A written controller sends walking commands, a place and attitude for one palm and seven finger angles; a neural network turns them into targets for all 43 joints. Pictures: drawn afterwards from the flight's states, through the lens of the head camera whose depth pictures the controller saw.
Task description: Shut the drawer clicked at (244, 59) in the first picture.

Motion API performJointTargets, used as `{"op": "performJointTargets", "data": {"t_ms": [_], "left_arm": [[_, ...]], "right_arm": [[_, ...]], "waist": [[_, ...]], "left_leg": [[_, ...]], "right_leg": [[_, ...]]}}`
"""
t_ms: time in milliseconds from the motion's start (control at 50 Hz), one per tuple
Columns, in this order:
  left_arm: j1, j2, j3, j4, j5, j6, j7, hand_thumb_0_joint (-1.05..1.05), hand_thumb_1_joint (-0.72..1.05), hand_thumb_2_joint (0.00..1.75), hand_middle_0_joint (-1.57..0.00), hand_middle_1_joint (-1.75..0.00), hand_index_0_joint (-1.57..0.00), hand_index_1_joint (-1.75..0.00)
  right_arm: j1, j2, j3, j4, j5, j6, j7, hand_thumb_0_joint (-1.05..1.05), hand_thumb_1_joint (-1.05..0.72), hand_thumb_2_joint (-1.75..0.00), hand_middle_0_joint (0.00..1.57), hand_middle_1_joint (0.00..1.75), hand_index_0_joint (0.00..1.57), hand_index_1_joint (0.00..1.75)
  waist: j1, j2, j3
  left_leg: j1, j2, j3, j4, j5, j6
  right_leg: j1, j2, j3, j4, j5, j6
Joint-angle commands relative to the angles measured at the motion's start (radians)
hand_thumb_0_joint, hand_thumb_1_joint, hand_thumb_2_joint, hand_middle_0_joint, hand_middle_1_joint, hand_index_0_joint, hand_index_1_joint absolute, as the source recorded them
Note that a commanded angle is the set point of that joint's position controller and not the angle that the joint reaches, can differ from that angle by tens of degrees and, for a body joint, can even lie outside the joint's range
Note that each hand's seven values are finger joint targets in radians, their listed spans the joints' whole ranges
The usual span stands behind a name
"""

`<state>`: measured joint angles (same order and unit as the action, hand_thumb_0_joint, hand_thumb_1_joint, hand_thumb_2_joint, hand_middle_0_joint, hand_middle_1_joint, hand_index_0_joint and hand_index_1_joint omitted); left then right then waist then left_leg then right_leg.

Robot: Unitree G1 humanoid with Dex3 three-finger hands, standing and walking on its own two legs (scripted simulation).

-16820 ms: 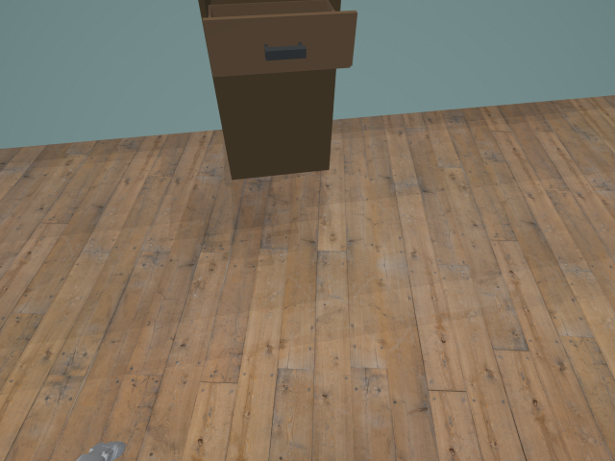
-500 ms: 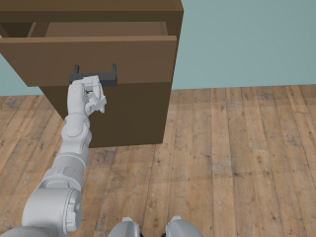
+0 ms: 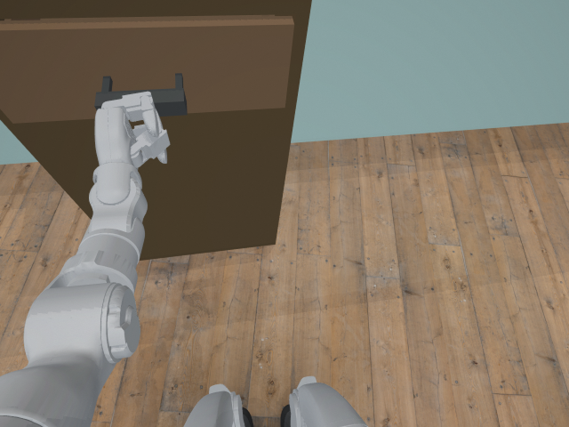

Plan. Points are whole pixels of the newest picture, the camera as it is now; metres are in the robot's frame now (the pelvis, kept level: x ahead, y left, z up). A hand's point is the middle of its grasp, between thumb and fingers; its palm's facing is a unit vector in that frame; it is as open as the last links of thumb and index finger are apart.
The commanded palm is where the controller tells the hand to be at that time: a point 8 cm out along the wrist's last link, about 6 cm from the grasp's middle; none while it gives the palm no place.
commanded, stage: push the drawer shut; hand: left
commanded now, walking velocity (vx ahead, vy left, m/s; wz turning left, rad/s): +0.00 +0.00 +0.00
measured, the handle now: (143, 92) +0.59 +0.15 +0.07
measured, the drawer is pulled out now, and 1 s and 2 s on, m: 0.02 0.00 0.00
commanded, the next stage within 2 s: pull the fist back off the drawer in 0.40 s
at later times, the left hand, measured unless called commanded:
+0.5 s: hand (157, 125) +0.53 +0.13 +0.06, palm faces +0.08 -1.00 -0.04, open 2.9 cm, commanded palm +0.55 +0.16 +0.07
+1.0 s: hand (161, 126) +0.53 +0.12 +0.06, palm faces +0.08 -1.00 -0.02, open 3.2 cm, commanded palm +0.48 +0.16 +0.07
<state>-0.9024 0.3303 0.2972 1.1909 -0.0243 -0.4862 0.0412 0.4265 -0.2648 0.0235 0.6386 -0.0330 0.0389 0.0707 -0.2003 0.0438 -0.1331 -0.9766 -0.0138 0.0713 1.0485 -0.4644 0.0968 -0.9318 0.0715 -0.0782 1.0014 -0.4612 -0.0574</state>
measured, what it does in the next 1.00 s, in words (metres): stands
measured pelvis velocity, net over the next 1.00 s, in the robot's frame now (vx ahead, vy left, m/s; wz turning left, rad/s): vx -0.01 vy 0.00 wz -0.01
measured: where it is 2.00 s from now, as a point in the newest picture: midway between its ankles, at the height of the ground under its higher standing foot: outside the picture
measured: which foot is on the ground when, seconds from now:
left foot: down 0.00-1.00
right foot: down 0.00-1.00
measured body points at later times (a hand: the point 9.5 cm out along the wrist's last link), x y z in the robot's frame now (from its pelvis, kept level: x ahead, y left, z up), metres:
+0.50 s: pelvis -0.02 +0.00 -0.01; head +0.13 +0.03 +0.41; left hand +0.52 +0.18 +0.07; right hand -0.05 -0.26 -0.11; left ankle +0.01 +0.06 -0.66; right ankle +0.00 -0.09 -0.66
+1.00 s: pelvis -0.01 +0.00 +0.00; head +0.13 +0.02 +0.42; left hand +0.52 +0.17 +0.07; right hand -0.05 -0.25 -0.11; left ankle +0.01 +0.06 -0.66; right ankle +0.00 -0.09 -0.66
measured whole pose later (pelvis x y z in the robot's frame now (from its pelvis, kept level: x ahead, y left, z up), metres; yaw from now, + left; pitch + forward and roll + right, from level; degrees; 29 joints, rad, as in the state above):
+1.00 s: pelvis -0.01 +0.00 +0.00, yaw +0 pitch +24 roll -4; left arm -0.99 0.38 0.31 1.23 -0.01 -0.46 0.06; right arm 0.46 -0.27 0.04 0.64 -0.04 0.03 0.09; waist -0.24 0.05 -0.13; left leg -1.04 0.00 0.06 1.07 -0.45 0.10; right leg -0.98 0.08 -0.09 1.00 -0.44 -0.06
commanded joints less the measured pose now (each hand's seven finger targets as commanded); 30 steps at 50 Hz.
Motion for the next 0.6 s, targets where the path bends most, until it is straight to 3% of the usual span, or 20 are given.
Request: {"op": "performJointTargets", "data": {"t_ms": [0,20,120,160,180,240,260,300,320,400,460,520,560,580], "left_arm": [[-0.548,0.239,0.039,-0.227,-0.002,-0.074,0.019,0.0,0.9,0.9,-1.4,-1.6,-1.4,-1.6],[-0.57,0.214,0.019,-0.231,-0.002,-0.075,0.018,0.0,0.9,0.9,-1.4,-1.6,-1.4,-1.6],[-0.605,0.239,0.03,-0.178,0.013,-0.069,0.028,0.0,0.9,0.9,-1.4,-1.6,-1.4,-1.6],[-0.668,0.22,0.013,-0.183,0.015,-0.07,0.032,0.0,0.9,0.9,-1.4,-1.6,-1.4,-1.6],[-0.663,0.257,0.041,-0.166,0.019,-0.069,0.036,0.0,0.9,0.9,-1.4,-1.6,-1.4,-1.6],[-0.74,0.285,0.039,-0.133,0.034,-0.06,0.047,0.0,0.9,0.9,-1.4,-1.6,-1.4,-1.6],[-0.781,0.285,0.03,-0.139,0.038,-0.061,0.051,0.0,0.9,0.9,-1.4,-1.6,-1.4,-1.6],[-0.821,0.31,0.039,-0.148,0.042,-0.066,0.057,0.0,0.9,0.9,-1.4,-1.6,-1.4,-1.6],[-0.839,0.276,0.001,-0.15,0.045,-0.066,0.054,0.0,0.9,0.9,-1.4,-1.6,-1.4,-1.6],[-0.905,0.309,0.009,-0.153,0.047,-0.073,0.058,0.0,0.9,0.9,-1.4,-1.6,-1.4,-1.6],[-0.932,0.275,-0.028,-0.12,0.042,-0.064,0.057,0.0,0.9,0.9,-1.4,-1.6,-1.4,-1.6],[-0.924,0.28,-0.033,-0.094,0.042,-0.052,0.057,0.0,0.9,0.9,-1.4,-1.6,-1.4,-1.6],[-0.914,0.315,0.002,-0.091,0.039,-0.051,0.06,0.0,0.9,0.9,-1.4,-1.6,-1.4,-1.6],[-0.91,0.291,-0.023,-0.087,0.043,-0.048,0.054,0.0,0.9,0.9,-1.4,-1.6,-1.4,-1.6]], "right_arm": [[0.175,-0.179,-0.063,-0.043,-0.006,-0.006,-0.009,0.0,-0.9,-0.9,0.2,0.3,0.2,0.3],[0.176,-0.174,-0.062,-0.04,-0.007,-0.006,-0.007,0.0,-0.9,-0.9,0.2,0.3,0.2,0.3],[0.198,-0.184,-0.061,-0.024,-0.011,-0.002,-0.005,0.0,-0.9,-0.9,0.2,0.3,0.2,0.3],[0.207,-0.186,-0.062,-0.017,-0.016,-0.003,-0.002,0.0,-0.9,-0.9,0.2,0.3,0.2,0.3],[0.213,-0.193,-0.064,-0.013,-0.015,-0.003,-0.004,0.0,-0.9,-0.9,0.2,0.3,0.2,0.3],[0.221,-0.194,-0.055,-0.008,-0.016,-0.005,-0.011,0.0,-0.9,-0.9,0.2,0.3,0.2,0.3],[0.225,-0.197,-0.053,-0.004,-0.018,-0.007,-0.013,0.0,-0.9,-0.9,0.2,0.3,0.2,0.3],[0.228,-0.2,-0.051,-0.003,-0.02,-0.012,-0.016,0.0,-0.9,-0.9,0.2,0.3,0.2,0.3],[0.225,-0.197,-0.049,-0.002,-0.02,-0.016,-0.015,0.0,-0.9,-0.9,0.2,0.3,0.2,0.3],[0.231,-0.207,-0.046,0.007,-0.023,-0.027,-0.019,0.0,-0.9,-0.9,0.2,0.3,0.2,0.3],[0.23,-0.211,-0.041,0.013,-0.02,-0.04,-0.022,0.0,-0.9,-0.9,0.2,0.3,0.2,0.3],[0.226,-0.218,-0.035,0.013,-0.021,-0.053,-0.023,0.0,-0.9,-0.9,0.2,0.3,0.2,0.3],[0.234,-0.224,-0.035,0.011,-0.022,-0.058,-0.022,0.0,-0.9,-0.9,0.2,0.3,0.2,0.3],[0.231,-0.222,-0.034,0.007,-0.021,-0.058,-0.019,0.0,-0.9,-0.9,0.2,0.3,0.2,0.3]], "waist": [[-0.026,0.079,-0.47],[-0.034,0.091,-0.471],[-0.051,0.097,-0.462],[-0.073,0.108,-0.458],[-0.07,0.089,-0.466],[-0.097,0.083,-0.431],[-0.113,0.097,-0.429],[-0.114,0.128,-0.453],[-0.126,0.147,-0.466],[-0.143,0.176,-0.482],[-0.17,0.173,-0.44],[-0.162,0.186,-0.436],[-0.154,0.174,-0.456],[-0.153,0.187,-0.459]], "left_leg": [[0.406,0.032,-0.165,-0.095,0.38,-0.058],[0.419,0.033,-0.168,-0.094,0.382,-0.06],[0.427,0.041,-0.188,-0.086,0.398,-0.064],[0.45,0.046,-0.205,-0.082,0.4,-0.064],[0.44,0.047,-0.205,-0.078,0.391,-0.064],[0.374,0.04,-0.202,-0.077,0.303,-0.054],[0.384,0.043,-0.21,-0.076,0.297,-0.053],[0.397,0.043,-0.217,-0.075,0.281,-0.057],[0.408,0.042,-0.221,-0.073,0.277,-0.056],[0.433,0.05,-0.246,-0.078,0.238,-0.06],[0.422,0.055,-0.267,-0.094,0.162,-0.057],[0.399,0.051,-0.274,-0.106,0.094,-0.058],[0.397,0.051,-0.276,-0.104,0.105,-0.056],[0.404,0.053,-0.282,-0.106,0.099,-0.059]], "right_leg": [[0.105,-0.006,0.077,-0.11,0.299,0.034],[0.094,-0.006,0.074,-0.111,0.296,0.034],[0.046,-0.003,0.065,-0.104,0.283,0.033],[0.007,-0.003,0.059,-0.103,0.27,0.034],[0.009,-0.002,0.061,-0.104,0.263,0.035],[0.003,-0.002,0.066,-0.113,0.209,0.038],[-0.023,-0.004,0.064,-0.11,0.201,0.037],[-0.034,-0.004,0.064,-0.11,0.18,0.036],[-0.044,-0.004,0.066,-0.112,0.177,0.036],[-0.084,-0.003,0.06,-0.109,0.145,0.034],[-0.127,-0.004,0.057,-0.114,0.109,0.035],[-0.132,-0.006,0.057,-0.114,0.074,0.032],[-0.113,-0.006,0.054,-0.11,0.08,0.03],[-0.125,-0.007,0.054,-0.107,0.077,0.03]]}}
